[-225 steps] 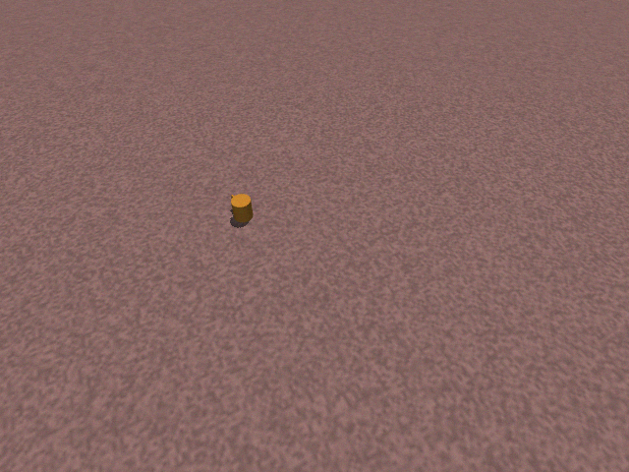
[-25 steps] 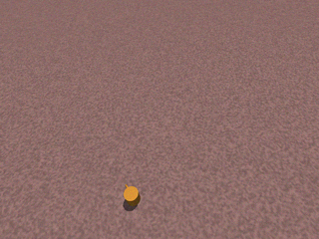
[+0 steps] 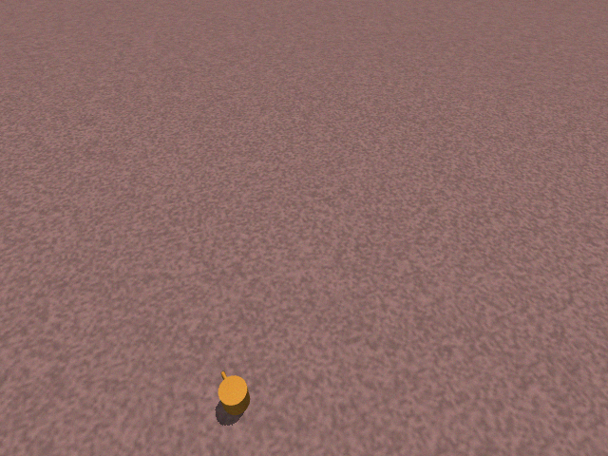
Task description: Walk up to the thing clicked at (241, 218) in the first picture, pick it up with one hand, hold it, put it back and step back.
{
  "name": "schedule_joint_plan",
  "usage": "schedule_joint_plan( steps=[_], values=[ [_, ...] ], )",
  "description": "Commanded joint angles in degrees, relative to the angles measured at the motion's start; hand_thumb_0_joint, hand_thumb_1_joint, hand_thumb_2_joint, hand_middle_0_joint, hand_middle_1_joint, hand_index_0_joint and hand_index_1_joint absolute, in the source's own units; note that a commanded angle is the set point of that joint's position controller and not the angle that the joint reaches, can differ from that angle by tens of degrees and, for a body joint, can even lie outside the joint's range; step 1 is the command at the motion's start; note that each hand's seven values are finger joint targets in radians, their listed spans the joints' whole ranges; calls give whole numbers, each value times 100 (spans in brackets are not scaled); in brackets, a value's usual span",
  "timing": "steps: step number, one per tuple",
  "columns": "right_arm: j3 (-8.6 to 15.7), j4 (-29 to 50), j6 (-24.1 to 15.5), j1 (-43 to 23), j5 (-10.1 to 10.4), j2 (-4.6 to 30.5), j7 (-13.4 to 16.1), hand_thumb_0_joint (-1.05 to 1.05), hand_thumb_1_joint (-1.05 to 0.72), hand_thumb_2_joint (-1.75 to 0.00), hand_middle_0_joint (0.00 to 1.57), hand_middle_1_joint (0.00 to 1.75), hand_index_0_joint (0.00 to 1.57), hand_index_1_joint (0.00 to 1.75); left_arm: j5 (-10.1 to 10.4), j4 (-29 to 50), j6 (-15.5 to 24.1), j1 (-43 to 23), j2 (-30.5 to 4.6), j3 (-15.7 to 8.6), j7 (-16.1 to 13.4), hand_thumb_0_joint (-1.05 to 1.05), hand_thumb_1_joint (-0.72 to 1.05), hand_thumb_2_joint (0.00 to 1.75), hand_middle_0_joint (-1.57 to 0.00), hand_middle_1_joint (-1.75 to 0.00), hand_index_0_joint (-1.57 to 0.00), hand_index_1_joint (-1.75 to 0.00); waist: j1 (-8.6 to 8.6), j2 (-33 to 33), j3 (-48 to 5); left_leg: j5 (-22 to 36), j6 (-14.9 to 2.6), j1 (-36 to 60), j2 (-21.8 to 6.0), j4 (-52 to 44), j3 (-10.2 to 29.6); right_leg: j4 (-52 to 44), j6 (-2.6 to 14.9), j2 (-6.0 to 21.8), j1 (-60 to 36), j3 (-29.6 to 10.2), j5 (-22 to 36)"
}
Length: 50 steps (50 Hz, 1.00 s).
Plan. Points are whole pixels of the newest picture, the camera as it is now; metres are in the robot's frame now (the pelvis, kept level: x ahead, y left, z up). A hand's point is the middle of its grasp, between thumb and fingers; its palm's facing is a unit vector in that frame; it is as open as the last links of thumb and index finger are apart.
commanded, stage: walk up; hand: left
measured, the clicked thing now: (232, 390) +0.45 +0.23 -0.72
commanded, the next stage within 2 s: stand in 0.78 s
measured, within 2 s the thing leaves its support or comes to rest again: neither
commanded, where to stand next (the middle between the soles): +0.04 -0.01 m, yaw -1 degrees
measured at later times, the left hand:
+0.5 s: hand out of the picture +0.09 +0.25 -0.15, palm faces +0.01 -0.94 -0.33, open 7.4 cm
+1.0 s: hand out of the picture +0.08 +0.25 -0.14, palm faces +0.00 -0.94 -0.34, open 7.4 cm
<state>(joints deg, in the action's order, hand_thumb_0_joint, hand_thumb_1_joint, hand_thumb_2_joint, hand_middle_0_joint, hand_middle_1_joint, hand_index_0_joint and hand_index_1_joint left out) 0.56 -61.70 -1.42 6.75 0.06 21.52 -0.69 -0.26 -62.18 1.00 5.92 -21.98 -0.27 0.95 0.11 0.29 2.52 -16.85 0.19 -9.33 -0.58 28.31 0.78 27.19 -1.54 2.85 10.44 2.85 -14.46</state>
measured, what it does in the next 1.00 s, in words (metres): stands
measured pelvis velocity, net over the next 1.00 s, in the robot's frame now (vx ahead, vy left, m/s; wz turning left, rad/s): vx -0.01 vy -0.01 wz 0.01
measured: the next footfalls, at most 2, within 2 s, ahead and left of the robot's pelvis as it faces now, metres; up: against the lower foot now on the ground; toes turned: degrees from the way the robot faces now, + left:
none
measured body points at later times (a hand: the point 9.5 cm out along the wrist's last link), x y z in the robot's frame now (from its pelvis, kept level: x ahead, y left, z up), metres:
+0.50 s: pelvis +0.00 +0.00 +0.00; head +0.01 +0.00 +0.45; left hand +0.09 +0.30 -0.13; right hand +0.09 -0.31 -0.12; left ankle -0.02 +0.12 -0.74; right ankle +0.00 -0.14 -0.74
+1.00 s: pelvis -0.01 -0.01 +0.01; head +0.01 -0.01 +0.46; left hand +0.08 +0.30 -0.12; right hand +0.09 -0.30 -0.12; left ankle -0.02 +0.12 -0.74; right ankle +0.00 -0.14 -0.74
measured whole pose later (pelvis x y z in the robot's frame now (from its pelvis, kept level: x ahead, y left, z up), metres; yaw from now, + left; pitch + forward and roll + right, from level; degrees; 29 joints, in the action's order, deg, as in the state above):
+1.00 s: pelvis -0.01 -0.01 +0.01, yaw +1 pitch -3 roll +0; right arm -0.1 -64.0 -0.5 3.6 0.0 20.1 -0.3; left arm -0.2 -64.6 0.4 3.9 -19.9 -0.6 0.6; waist 0.1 -0.5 4.5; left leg -11.3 1.1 -5.0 -0.6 19.1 1.3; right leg 19.6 -1.3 2.8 6.6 3.6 -10.1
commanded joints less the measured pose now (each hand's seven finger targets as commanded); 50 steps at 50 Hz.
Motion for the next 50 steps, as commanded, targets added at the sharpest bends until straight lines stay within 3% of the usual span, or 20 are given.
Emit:
schedule_joint_plan(
  steps=[1,6,20,29,35,38,39,42,47,50],
  values=[
    [259,297,-89,-231,-12,1278,106,0,-90,-90,20,30,20,30,3,327,120,-304,-1141,-227,-97,0,90,90,-20,-30,-20,-30,1,-78,-444,1433,-358,-79,-564,-577,517,-332,394,394,-377,-382,1148],
    [261,253,-62,-214,-14,1220,104,0,-90,-90,20,30,20,30,-18,267,126,-325,-1218,-277,-109,0,90,90,-20,-30,-20,-30,-48,267,-483,1500,-314,24,-434,-389,346,-479,452,501,-437,-485,1224],
    [230,174,-43,-382,-30,1197,105,0,-90,-90,20,30,20,30,-10,241,80,-276,-1114,-306,-118,0,90,90,-20,-30,-20,-30,61,-117,-401,1568,-312,53,-482,-669,482,-506,357,399,-510,-325,1023],
    [241,170,-56,-364,-46,1216,118,0,-90,-90,20,30,20,30,-29,249,51,-341,-1086,-329,-102,0,90,90,-20,-30,-20,-30,29,-267,-304,1360,-308,-123,-499,-854,580,-499,352,342,-599,-273,867],
    [228,207,-59,-292,-47,1157,126,0,-90,-90,20,30,20,30,-34,256,69,-278,-1101,-358,-103,0,90,90,-20,-30,-20,-30,31,1,-448,1686,-276,-23,-441,-709,461,-605,350,419,-776,-326,1165],
    [227,215,-47,-268,-46,1134,120,0,-90,-90,20,30,20,30,-42,291,70,-353,-1100,-361,-107,0,90,90,-20,-30,-20,-30,-4,83,-455,1565,-256,-2,-412,-672,434,-673,372,463,-730,-373,1075],
    [192,215,-37,-517,-32,1088,145,0,-90,-90,20,30,20,30,10,225,60,-482,-962,-269,-120,0,90,90,-20,-30,-20,-30,-9,12,-292,2251,-160,135,-638,-892,532,-753,316,576,-538,-450,1752],
    [193,161,-53,-444,-16,1129,158,0,-90,-90,20,30,20,30,39,186,47,-374,-995,-282,-142,0,90,90,-20,-30,-20,-30,23,-81,-559,2865,-88,396,-690,-926,526,-694,262,534,-822,-351,2194],
    [172,96,-22,-502,-11,1081,154,0,-90,-90,20,30,20,30,16,78,57,-363,-1008,-260,-145,0,90,90,-20,-30,-20,-30,0,-28,-676,2531,-71,560,-710,-1102,475,-870,227,528,-889,-361,1946],
    [152,63,-10,-526,-26,1071,138,0,-90,-90,20,30,20,30,5,59,54,-429,-1006,-242,-140,0,90,90,-20,-30,-20,-30,-14,-61,-538,1870,-43,408,-663,-1257,440,-1027,208,522,-803,-406,1391]
  ],
)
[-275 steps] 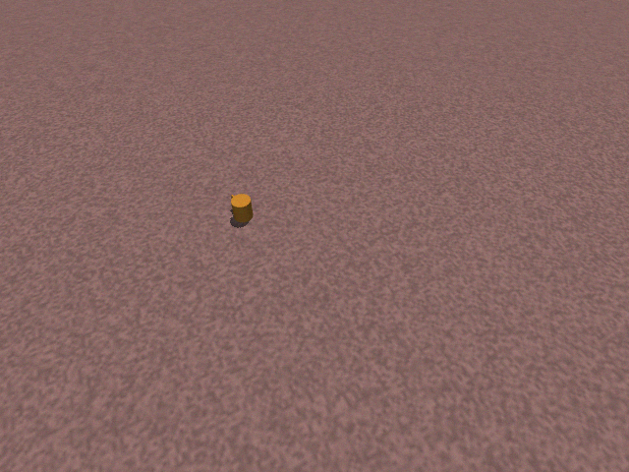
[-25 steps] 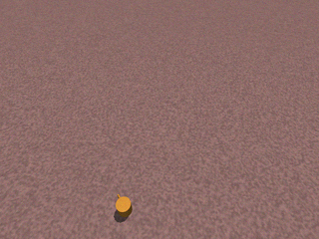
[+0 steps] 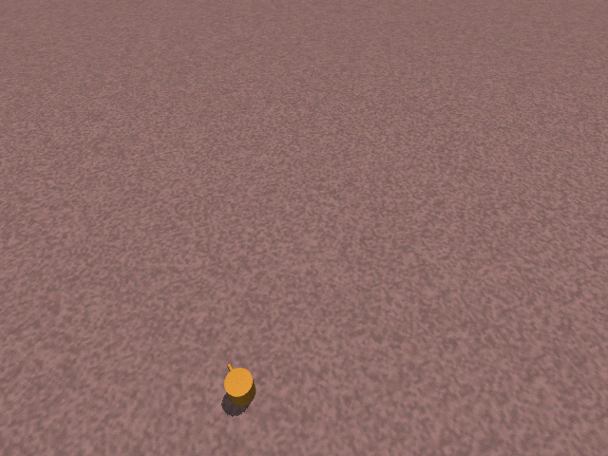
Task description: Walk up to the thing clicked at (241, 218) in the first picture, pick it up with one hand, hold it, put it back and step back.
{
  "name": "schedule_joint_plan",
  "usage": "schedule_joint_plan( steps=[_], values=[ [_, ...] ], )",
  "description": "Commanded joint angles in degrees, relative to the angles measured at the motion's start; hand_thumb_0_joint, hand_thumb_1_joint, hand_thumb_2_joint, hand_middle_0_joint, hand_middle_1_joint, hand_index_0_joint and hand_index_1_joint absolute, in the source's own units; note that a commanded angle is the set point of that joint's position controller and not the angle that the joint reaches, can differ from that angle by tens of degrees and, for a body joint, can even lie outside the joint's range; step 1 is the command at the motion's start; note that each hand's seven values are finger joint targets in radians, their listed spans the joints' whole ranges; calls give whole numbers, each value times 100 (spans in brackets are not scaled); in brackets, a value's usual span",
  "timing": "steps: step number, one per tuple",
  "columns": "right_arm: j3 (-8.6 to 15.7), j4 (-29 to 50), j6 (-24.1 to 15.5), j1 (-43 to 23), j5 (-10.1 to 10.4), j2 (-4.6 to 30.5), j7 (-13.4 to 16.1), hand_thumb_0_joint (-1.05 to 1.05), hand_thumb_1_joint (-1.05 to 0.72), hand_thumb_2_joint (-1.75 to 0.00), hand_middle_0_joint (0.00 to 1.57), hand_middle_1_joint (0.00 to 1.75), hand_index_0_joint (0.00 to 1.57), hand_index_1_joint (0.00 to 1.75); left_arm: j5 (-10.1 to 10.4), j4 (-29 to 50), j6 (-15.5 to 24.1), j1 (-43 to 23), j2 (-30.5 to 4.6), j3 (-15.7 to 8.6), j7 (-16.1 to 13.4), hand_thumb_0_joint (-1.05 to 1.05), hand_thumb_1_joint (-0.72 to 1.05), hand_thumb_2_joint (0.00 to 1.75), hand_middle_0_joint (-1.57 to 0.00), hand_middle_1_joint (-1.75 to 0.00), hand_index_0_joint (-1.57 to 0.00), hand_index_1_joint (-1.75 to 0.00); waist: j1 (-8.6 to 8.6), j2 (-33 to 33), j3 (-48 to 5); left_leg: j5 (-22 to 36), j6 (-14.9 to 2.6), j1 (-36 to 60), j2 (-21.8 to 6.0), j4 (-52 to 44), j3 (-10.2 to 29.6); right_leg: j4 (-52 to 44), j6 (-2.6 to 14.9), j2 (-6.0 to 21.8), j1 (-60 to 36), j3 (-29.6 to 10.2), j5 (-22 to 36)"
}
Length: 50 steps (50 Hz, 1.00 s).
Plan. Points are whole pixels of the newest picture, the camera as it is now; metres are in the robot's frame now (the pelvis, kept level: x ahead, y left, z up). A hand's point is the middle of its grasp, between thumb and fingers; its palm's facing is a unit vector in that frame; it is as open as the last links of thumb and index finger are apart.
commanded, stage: stand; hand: left
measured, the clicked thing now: (238, 382) +0.46 +0.23 -0.73
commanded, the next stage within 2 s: walk up in 1.88 s
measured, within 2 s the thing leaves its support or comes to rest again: neither
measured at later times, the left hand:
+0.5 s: hand out of the picture +0.05 +0.24 -0.16, palm faces -0.03 -0.94 -0.34, open 7.4 cm
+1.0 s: hand out of the picture +0.08 +0.24 -0.15, palm faces -0.04 -0.94 -0.34, open 7.4 cm
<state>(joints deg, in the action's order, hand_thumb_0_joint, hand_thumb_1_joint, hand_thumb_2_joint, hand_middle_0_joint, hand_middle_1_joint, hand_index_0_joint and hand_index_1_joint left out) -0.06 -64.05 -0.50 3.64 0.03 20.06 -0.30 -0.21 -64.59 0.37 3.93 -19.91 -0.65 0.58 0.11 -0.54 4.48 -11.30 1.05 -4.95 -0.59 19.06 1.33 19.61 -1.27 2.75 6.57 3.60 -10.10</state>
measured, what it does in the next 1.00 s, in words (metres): stands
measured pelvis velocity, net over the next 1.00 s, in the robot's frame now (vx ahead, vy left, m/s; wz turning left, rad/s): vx -0.01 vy -0.01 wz -0.01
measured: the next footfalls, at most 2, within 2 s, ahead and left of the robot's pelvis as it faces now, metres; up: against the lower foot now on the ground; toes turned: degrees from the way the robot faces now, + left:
none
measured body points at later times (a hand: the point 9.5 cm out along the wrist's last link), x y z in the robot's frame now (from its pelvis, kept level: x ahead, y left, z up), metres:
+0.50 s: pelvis -0.02 -0.01 +0.00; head +0.00 -0.01 +0.45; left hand +0.05 +0.29 -0.13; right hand +0.04 -0.31 -0.14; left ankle -0.01 +0.13 -0.75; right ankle +0.01 -0.13 -0.75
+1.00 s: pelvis -0.01 -0.01 +0.00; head +0.00 -0.02 +0.45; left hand +0.08 +0.29 -0.13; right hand +0.07 -0.31 -0.14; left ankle -0.01 +0.13 -0.75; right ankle +0.01 -0.13 -0.75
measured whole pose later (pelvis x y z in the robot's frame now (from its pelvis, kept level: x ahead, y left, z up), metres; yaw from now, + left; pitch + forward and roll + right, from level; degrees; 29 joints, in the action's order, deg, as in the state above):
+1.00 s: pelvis -0.01 -0.01 +0.00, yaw -1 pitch -2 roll +0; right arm -0.2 -64.9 -0.5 6.2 -0.4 20.2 -0.8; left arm -0.5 -64.8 0.7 5.5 -20.3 0.1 0.9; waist 0.0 -0.4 2.7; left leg -10.2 2.1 -5.9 -1.8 17.9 1.2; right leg 19.1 -0.2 1.5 8.0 3.4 -9.2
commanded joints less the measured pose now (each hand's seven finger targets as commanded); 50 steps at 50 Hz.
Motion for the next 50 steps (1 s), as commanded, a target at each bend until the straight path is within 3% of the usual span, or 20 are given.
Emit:
schedule_joint_plan(
  steps=[1,8,14,17,24,27,31,35,50],
  values=[
    [208,281,-97,-244,-22,1224,94,0,-90,-90,20,30,20,30,-7,274,113,-226,-1189,-195,-97,0,90,90,-20,-30,-20,-30,-15,20,-645,1098,-122,-65,-640,-384,385,-328,165,525,-320,-494,772],
    [230,205,-90,-186,-59,1189,35,0,-90,-90,20,30,20,30,-41,237,124,-181,-1260,-186,-72,0,90,90,-20,-30,-20,-30,-4,128,-403,156,-142,-242,-594,-477,408,-609,176,541,72,-645,-336],
    [250,201,-102,-106,-82,1168,21,0,-90,-90,20,30,20,30,-43,254,142,-159,-1269,-191,-67,0,90,90,-20,-30,-20,-30,-10,81,-478,218,-153,-297,-588,-432,406,-578,193,529,41,-654,-273],
    [245,204,-94,-49,-77,1154,12,0,-90,-90,20,30,20,30,-31,267,137,-121,-1282,-186,-68,0,90,90,-20,-30,-20,-30,1,129,-381,98,-149,-365,-559,-427,420,-642,198,532,150,-712,-593],
    [251,201,-90,71,-79,1198,27,0,-90,-90,20,30,20,30,-27,283,141,-64,-1282,-184,-76,0,90,90,-20,-30,-20,-30,-8,64,-550,274,-161,-357,-602,-374,434,-537,210,535,-9,-703,-201],
    [230,193,-112,79,-64,1205,44,0,-90,-90,20,30,20,30,-12,279,138,-2,-1255,-173,-68,0,90,90,-20,-30,-20,-30,15,-46,-634,647,-146,-284,-655,-385,456,-380,240,536,-125,-657,349],
    [200,184,-125,112,-72,1190,61,0,-90,-90,20,30,20,30,-14,294,132,-23,-1254,-163,-71,0,90,90,-20,-30,-20,-30,14,-19,-655,860,-131,-260,-693,-379,432,-295,247,539,-155,-629,583],
    [190,161,-108,136,-61,1235,64,0,-90,-90,20,30,20,30,-19,263,118,25,-1215,-142,-61,0,90,90,-20,-30,-20,-30,27,-6,-525,566,-129,-316,-675,-415,427,-385,216,509,-41,-644,220],
    [190,224,-112,91,-62,1176,53,0,-90,-90,20,30,20,30,-5,312,150,-61,-1273,-155,-78,0,90,90,-20,-30,-20,-30,-14,68,-622,858,-107,-201,-668,-378,363,-363,236,532,-172,-632,717]
  ],
)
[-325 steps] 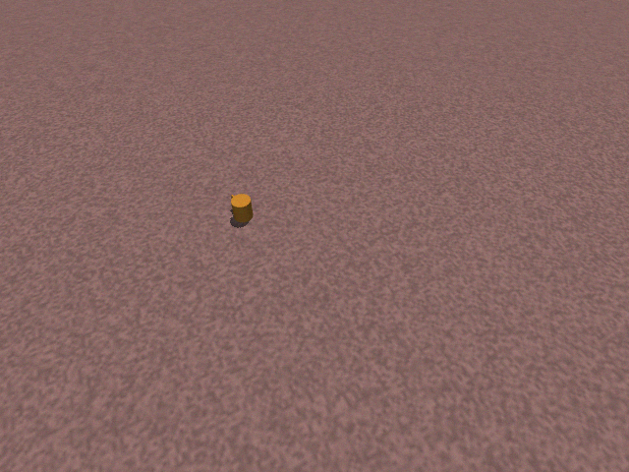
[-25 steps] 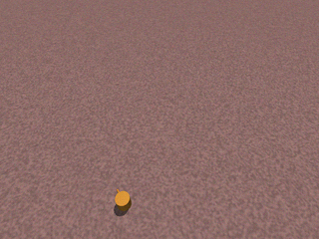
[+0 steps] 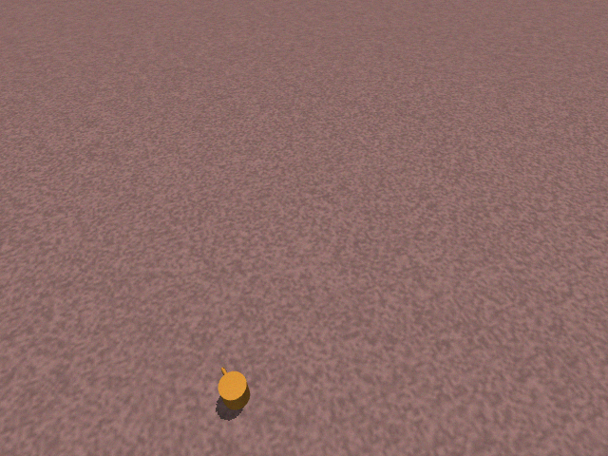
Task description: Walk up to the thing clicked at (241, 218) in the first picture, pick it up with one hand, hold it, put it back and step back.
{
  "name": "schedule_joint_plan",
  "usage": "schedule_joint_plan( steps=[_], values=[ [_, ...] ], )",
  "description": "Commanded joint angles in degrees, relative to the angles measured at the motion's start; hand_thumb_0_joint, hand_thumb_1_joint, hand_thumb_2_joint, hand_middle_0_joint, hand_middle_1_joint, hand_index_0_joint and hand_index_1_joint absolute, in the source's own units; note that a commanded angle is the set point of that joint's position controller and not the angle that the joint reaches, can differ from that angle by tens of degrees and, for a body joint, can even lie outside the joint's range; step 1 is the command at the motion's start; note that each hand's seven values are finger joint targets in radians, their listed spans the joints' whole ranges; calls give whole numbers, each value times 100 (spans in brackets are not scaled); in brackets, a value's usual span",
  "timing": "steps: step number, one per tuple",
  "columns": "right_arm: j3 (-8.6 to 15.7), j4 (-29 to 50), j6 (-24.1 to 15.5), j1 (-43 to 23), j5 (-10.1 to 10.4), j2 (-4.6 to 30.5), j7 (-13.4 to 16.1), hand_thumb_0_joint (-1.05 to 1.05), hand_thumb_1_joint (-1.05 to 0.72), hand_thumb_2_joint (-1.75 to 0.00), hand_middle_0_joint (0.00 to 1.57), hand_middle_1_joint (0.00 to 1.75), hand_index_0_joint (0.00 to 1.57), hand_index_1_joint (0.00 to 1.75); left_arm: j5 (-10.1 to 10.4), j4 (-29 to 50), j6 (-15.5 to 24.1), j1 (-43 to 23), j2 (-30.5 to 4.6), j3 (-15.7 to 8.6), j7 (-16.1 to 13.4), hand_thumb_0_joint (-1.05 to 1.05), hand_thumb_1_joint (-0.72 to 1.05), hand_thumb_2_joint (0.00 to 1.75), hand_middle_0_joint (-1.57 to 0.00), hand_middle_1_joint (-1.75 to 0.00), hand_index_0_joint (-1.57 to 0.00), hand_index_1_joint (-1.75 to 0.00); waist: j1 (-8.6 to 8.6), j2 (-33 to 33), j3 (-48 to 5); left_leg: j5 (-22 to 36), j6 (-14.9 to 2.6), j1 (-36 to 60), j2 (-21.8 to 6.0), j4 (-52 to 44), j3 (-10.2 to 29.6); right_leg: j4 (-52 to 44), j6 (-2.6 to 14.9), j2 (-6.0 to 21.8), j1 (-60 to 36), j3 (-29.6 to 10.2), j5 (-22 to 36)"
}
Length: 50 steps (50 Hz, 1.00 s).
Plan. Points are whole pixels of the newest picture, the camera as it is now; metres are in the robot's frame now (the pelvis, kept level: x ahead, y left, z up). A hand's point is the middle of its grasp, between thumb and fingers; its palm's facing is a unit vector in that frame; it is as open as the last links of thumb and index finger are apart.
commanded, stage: stand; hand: left
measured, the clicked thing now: (232, 386) +0.46 +0.25 -0.74
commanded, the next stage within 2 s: walk up in 0.88 s
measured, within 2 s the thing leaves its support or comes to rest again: neither
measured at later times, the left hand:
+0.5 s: hand out of the picture +0.08 +0.25 -0.15, palm faces -0.02 -0.94 -0.34, open 7.4 cm
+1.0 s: hand out of the picture +0.08 +0.27 -0.16, palm faces +0.01 -0.93 -0.36, open 7.4 cm
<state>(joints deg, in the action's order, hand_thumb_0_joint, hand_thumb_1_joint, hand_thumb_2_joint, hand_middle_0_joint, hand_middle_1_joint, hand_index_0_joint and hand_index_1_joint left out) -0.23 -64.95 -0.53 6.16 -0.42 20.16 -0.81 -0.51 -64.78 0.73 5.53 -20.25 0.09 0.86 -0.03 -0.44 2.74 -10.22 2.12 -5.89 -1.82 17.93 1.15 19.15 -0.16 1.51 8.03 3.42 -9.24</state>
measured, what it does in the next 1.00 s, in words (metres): stands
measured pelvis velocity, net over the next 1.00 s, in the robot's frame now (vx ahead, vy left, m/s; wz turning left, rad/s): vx -0.01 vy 0.00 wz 0.00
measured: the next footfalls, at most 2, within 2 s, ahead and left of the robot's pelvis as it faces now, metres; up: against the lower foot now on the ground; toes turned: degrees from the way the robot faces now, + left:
left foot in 1.18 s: -0.03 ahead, +0.15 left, +0.00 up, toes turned -1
right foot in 1.58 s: -0.10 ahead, -0.08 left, +0.00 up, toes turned -1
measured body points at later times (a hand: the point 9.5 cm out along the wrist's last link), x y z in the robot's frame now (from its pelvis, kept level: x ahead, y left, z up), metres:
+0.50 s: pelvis +0.01 +0.00 +0.00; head +0.02 +0.00 +0.45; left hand +0.08 +0.30 -0.13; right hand +0.08 -0.30 -0.14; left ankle +0.00 +0.14 -0.75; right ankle +0.01 -0.12 -0.75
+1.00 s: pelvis -0.01 +0.00 -0.01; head +0.03 +0.00 +0.44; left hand +0.08 +0.31 -0.13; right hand +0.07 -0.31 -0.14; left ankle +0.00 +0.14 -0.75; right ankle +0.01 -0.12 -0.75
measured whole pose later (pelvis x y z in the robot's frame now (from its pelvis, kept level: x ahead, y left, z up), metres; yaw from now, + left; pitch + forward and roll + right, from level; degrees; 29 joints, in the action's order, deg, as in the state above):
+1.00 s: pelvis -0.01 +0.00 -0.01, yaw +0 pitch -2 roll +0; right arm 0.7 -62.2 0.9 4.3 0.2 21.7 -0.4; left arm 0.5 -60.9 -0.5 4.3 -20.5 -2.7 0.2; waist 0.2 -1.0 7.3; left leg -13.1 1.3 -11.2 -2.0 26.4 1.2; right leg 24.4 0.1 1.3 11.9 3.3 -10.8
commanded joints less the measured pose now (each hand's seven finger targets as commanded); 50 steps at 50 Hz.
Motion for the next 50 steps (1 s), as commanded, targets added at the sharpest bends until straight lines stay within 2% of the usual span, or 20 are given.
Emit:
schedule_joint_plan(
  steps=[1,6,16,21,22,43,44,45,46,48,49,50],
  values=[
    [201,307,-110,-162,-13,1190,107,0,-90,-90,20,30,20,30,31,320,115,-196,-1229,-229,-98,0,90,90,-20,-30,-20,-30,18,31,-426,711,-213,-124,-547,-266,379,-324,118,658,-330,-620,585],
    [200,322,-101,-202,-6,1189,105,0,-90,-90,20,30,20,30,7,320,104,-176,-1216,-226,-101,0,90,90,-20,-30,-20,-30,23,21,-385,566,-221,-105,-545,-250,386,-372,108,635,-220,-622,345],
    [198,336,-95,-178,-11,1204,128,0,-90,-90,20,30,20,30,16,323,104,-140,-1236,-238,-114,0,90,90,-20,-30,-20,-30,17,-12,-536,929,-219,14,-588,-202,355,-274,140,661,-368,-610,844],
    [171,345,-89,-151,-18,1154,127,0,-90,-90,20,30,20,30,16,302,87,-158,-1241,-243,-110,0,90,90,-20,-30,-20,-30,22,63,-377,704,-210,-130,-565,-295,374,-301,134,643,-309,-604,574],
    [190,346,-86,-188,-9,1232,130,0,-90,-90,20,30,20,30,17,306,88,-135,-1225,-244,-110,0,90,90,-20,-30,-20,-30,34,-1,-392,673,-235,-83,-575,-264,375,-322,131,646,-303,-620,566],
    [182,365,-103,-106,-18,1217,131,0,-90,-90,20,30,20,30,17,320,95,-141,-1214,-241,-110,0,90,90,-20,-30,-20,-30,28,17,-457,813,-245,-32,-588,-270,358,-289,142,667,-390,-631,771],
    [302,355,7,-271,-24,1431,138,0,-90,-90,20,30,20,30,98,446,17,-166,-1510,-554,-163,0,90,90,-20,-30,-20,-30,93,57,322,1760,-334,-576,-435,333,401,205,145,594,40,-676,1829],
    [304,428,35,-145,22,1352,159,0,-90,-90,20,30,20,30,117,529,-4,5,-1482,-572,-198,0,90,90,-20,-30,-20,-30,68,98,19,2085,-358,-487,-451,586,286,350,222,621,-104,-606,2217],
    [302,462,58,-117,44,1307,154,0,-90,-90,20,30,20,30,135,570,-32,29,-1460,-578,-203,0,90,90,-20,-30,-20,-30,86,137,-8,1951,-363,-486,-375,728,234,382,289,658,-56,-657,2274],
    [344,593,105,-64,73,1282,160,0,-90,-90,20,30,20,30,113,726,-76,16,-1539,-635,-208,0,90,90,-20,-30,-20,-30,50,339,-549,1692,-376,-351,-211,1345,107,423,593,897,-107,-832,2528],
    [369,639,135,1,68,1278,156,0,-90,-90,20,30,20,30,99,833,-107,-97,-1573,-664,-209,0,90,90,-20,-30,-20,-30,5,452,-716,1248,-357,-384,-83,1605,3,384,749,1100,-50,-1019,2460],
    [396,651,176,122,65,1260,156,0,-90,-90,20,30,20,30,69,959,-135,-303,-1633,-690,-217,0,90,90,-20,-30,-20,-30,-46,663,-802,377,-331,-432,86,1994,-94,343,958,1365,73,-1229,2331]
  ],
)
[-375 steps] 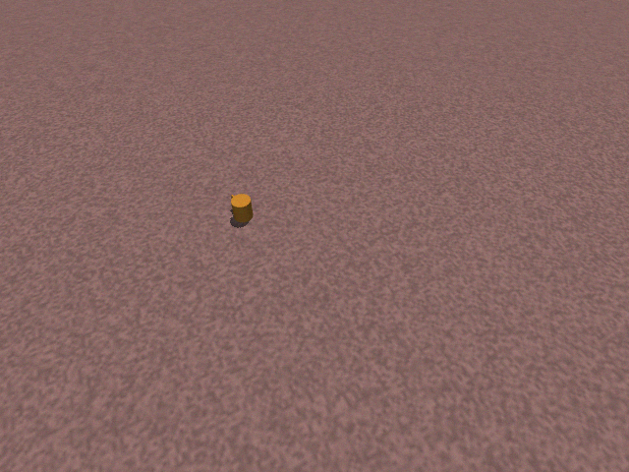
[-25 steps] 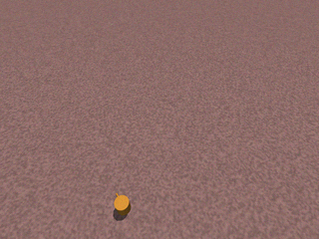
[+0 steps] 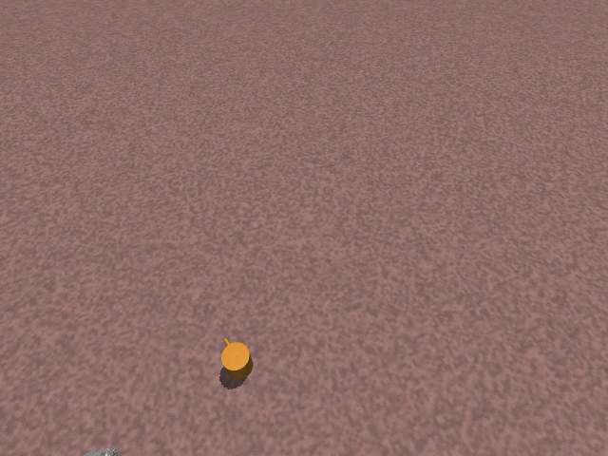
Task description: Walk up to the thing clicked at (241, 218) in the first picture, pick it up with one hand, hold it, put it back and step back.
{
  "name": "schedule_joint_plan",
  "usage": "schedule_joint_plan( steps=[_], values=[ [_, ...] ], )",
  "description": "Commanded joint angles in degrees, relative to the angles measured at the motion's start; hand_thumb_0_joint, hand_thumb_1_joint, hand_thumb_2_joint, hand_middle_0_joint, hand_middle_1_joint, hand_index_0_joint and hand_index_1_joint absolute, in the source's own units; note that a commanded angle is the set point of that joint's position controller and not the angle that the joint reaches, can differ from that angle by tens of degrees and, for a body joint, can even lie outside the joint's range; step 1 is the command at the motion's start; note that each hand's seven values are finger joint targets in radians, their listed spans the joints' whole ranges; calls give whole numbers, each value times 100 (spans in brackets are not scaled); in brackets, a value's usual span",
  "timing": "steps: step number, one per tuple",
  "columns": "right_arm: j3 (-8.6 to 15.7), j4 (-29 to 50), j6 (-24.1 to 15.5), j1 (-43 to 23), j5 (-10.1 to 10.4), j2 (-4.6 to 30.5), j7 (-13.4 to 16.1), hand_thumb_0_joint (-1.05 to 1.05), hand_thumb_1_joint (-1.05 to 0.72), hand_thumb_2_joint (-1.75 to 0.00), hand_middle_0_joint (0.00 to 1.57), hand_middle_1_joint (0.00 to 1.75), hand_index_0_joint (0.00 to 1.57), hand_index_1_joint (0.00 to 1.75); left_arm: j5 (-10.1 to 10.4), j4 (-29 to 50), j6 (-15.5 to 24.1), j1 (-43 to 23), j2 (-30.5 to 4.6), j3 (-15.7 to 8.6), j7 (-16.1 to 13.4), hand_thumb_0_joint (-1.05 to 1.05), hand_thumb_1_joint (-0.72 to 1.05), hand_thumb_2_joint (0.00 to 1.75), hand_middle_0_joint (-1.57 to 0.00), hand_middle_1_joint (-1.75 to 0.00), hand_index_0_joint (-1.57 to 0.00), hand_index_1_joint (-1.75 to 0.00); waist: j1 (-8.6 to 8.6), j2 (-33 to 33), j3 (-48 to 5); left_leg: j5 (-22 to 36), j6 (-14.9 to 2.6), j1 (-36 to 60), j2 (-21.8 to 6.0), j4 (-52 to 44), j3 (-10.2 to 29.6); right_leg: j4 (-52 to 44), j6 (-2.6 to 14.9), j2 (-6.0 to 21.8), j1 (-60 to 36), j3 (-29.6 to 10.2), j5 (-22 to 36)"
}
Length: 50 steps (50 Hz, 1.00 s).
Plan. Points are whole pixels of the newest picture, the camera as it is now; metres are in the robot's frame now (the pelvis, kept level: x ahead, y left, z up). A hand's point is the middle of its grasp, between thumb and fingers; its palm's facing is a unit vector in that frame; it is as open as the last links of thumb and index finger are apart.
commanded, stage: walk up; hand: left
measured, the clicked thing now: (235, 356) +0.47 +0.25 -0.73
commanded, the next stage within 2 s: none
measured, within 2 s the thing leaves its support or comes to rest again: neither
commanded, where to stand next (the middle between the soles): +0.06 +0.01 m, yaw -1 degrees
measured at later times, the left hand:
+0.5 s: hand out of the picture +0.03 +0.30 -0.17, palm faces -0.09 -0.93 -0.37, open 7.4 cm
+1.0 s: hand out of the picture -0.08 +0.31 -0.17, palm faces +0.01 -0.93 -0.37, open 7.4 cm
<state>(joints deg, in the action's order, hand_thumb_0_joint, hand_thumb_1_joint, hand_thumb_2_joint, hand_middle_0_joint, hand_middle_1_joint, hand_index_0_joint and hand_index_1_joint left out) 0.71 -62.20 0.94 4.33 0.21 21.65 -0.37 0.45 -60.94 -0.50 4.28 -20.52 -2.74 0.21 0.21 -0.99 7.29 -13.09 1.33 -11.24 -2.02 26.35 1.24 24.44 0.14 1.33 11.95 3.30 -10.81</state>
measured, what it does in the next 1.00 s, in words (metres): walks backwards: left foot, then right foot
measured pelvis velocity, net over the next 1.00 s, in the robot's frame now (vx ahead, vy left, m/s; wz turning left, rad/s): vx -0.23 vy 0.05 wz -0.01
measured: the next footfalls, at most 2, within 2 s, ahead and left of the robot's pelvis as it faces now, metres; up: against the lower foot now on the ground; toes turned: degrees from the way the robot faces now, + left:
left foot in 0.18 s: -0.02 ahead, +0.14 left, +0.00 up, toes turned -1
right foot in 0.58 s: -0.09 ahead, -0.08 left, +0.00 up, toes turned -1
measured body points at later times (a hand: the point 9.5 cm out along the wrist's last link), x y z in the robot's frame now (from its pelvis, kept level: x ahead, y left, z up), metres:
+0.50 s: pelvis -0.09 +0.05 -0.01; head -0.01 +0.06 +0.43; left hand +0.04 +0.35 -0.15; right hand -0.03 -0.27 -0.13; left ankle -0.06 +0.14 -0.74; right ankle -0.13 -0.09 -0.70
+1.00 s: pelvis -0.23 +0.05 -0.02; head -0.17 +0.07 +0.42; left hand -0.08 +0.36 -0.14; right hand -0.14 -0.27 -0.13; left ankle -0.23 +0.16 -0.74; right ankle -0.16 -0.08 -0.72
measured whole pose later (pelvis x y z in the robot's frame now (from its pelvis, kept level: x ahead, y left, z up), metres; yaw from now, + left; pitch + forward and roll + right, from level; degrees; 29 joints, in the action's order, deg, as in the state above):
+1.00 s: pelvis -0.23 +0.05 -0.02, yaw -1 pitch -3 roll +2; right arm 2.2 -50.2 1.2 9.2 -2.1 20.0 1.2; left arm -1.6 -42.9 -5.6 5.1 -23.0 -5.2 -0.6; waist 1.0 5.4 11.8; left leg -20.2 -1.1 -13.8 3.1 37.3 0.2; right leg 50.6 0.6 -1.1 26.6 -5.5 -24.9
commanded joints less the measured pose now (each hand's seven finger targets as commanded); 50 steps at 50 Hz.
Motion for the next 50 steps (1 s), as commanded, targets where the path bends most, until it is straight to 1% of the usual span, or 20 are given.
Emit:
schedule_joint_plan(
  steps=[1,3,5,8,10,12,16,21,25,28,30,31,32,35,42,45,46,48,49,50],
  values=[
    [322,399,73,381,-6,1083,102,0,-90,-90,20,30,20,30,-60,690,-27,-301,-1628,-413,-157,0,90,90,-20,-30,-20,-30,-73,876,-1231,-425,-260,77,255,1588,-121,-205,1142,1630,-35,-1400,2432],
    [373,476,169,670,-69,1074,72,0,-90,-90,20,30,20,30,-169,939,-52,-499,-1647,-427,-160,0,90,90,-20,-30,-20,-30,-110,1207,-1093,-1762,-342,-86,265,2378,76,-227,1426,1974,493,-1647,1997],
    [433,538,179,899,-47,1115,39,0,-90,-90,20,30,20,30,-198,1102,-77,-712,-1644,-429,-167,0,90,90,-20,-30,-20,-30,-267,1318,-1094,-1630,-428,-119,116,2202,292,67,1291,1866,622,-1449,1811],
    [513,635,72,962,-115,1307,89,0,-90,-90,20,30,20,30,-134,1311,-173,-652,-1326,-316,-160,0,90,90,-20,-30,-20,-30,-291,241,-1011,1163,-520,-148,-416,130,633,1526,541,749,631,-710,941],
    [663,838,0,679,-264,1913,128,0,-90,-90,20,30,20,30,-77,1388,-256,-432,-1004,-302,-227,0,90,90,-20,-30,-20,-30,-189,-1065,-909,3523,-1137,300,-1517,-539,2359,3215,166,-732,1666,-837,-2326],
    [656,1032,-13,522,-238,1941,172,0,-90,-90,20,30,20,30,-107,1342,-311,-71,-982,-295,-287,0,90,90,-20,-30,-20,-30,-128,-945,-995,3873,-1409,107,-1866,-394,2389,4146,141,-740,1698,-1337,-2683],
    [586,1308,-42,-42,-260,1466,297,0,-90,-90,20,30,20,30,-66,1242,-337,205,-1230,-377,-273,0,90,90,-20,-30,-20,-30,191,-696,-868,3310,-1267,548,-1179,74,1326,4602,51,-635,1906,-1478,-1787],
    [601,1297,-28,691,-155,1316,338,0,-90,-90,20,30,20,30,-139,1561,-218,-44,-1111,-367,-226,0,90,90,-20,-30,-20,-30,-255,-574,-1106,3765,-1367,1658,-1184,429,1266,3062,-218,-470,1871,-1108,-1755],
    [605,1451,38,518,-127,1446,307,0,-90,-90,20,30,20,30,-154,1559,-162,286,-1046,-383,-186,0,90,90,-20,-30,-20,-30,-192,-799,-1306,3415,-1293,1231,-1148,657,1013,1582,-77,-298,903,-615,-1520],
    [588,1559,96,207,-76,1451,260,0,-90,-90,20,30,20,30,-219,1308,-116,828,-1009,-430,-177,0,90,90,-20,-30,-20,-30,110,-635,-1408,2552,-1007,477,-1012,1010,878,-27,124,-236,-165,-434,45],
    [492,1702,75,101,13,1165,237,0,-90,-90,20,30,20,30,-272,1429,-78,735,-1564,-577,-164,0,90,90,-20,-30,-20,-30,94,592,-1339,859,-468,-904,-155,1737,432,192,718,794,-703,-1929,1694],
    [490,1696,110,65,11,1021,294,0,-90,-90,20,30,20,30,-203,1597,-115,323,-1970,-634,-131,0,90,90,-20,-30,-20,-30,185,1753,-979,-1794,-221,-1036,687,2963,-17,-216,1718,1935,187,-3078,2298],
    [555,1643,146,119,20,1158,327,0,-90,-90,20,30,20,30,-228,1770,-84,205,-1965,-628,-130,0,90,90,-20,-30,-20,-30,198,1590,-613,-2625,-153,-880,573,3938,500,-355,1954,2224,935,-3402,2454],
    [477,1466,122,416,41,1154,264,0,-90,-90,20,30,20,30,-204,1930,-99,-88,-1390,-533,-170,0,90,90,-20,-30,-20,-30,-45,835,-507,-1925,-151,-1348,837,4209,814,54,1331,1209,372,-1850,2627],
    [413,1659,-70,680,-83,966,361,0,-90,-90,20,30,20,30,-318,2217,-240,416,-1268,-553,-201,0,90,90,-20,-30,-20,-30,218,1421,-1196,-1759,37,-1476,363,1720,135,801,1191,993,-1324,-1519,3048],
    [512,1521,-150,1089,-185,993,356,0,-90,-90,20,30,20,30,-192,2338,-386,244,-1326,-517,-130,0,90,90,-20,-30,-20,-30,-56,1089,-1334,235,-65,-414,383,-601,-268,1711,803,722,-850,-1197,2391],
    [586,1532,-149,1006,-249,1137,349,0,-90,-90,20,30,20,30,-170,2371,-435,291,-1174,-461,-103,0,90,90,-20,-30,-20,-30,-4,832,-1226,855,-202,172,100,-695,246,1812,546,512,34,-1260,1398],
    [765,1772,-127,529,-344,2128,281,0,-90,-90,20,30,20,30,-170,2386,-435,321,-1064,-474,-157,0,90,90,-20,-30,-20,-30,10,-978,-1014,2098,-1381,-5,-2070,-679,2615,3612,114,-714,1583,-1000,-2483],
    [845,1843,-142,445,-288,2331,312,0,-90,-90,20,30,20,30,-248,2370,-448,32,-1298,-559,-208,0,90,90,-20,-30,-20,-30,-264,-1315,-775,1472,-1958,-960,-2665,-1019,3381,4581,63,-556,1207,-1539,-2717],
    [811,1871,-185,113,-263,2093,355,0,-90,-90,20,30,20,30,-240,2300,-465,115,-1440,-613,-178,0,90,90,-20,-30,-20,-30,-24,-987,-577,1388,-1933,-1022,-2476,-930,2860,5060,50,-417,1187,-1755,-2330]
  ],
)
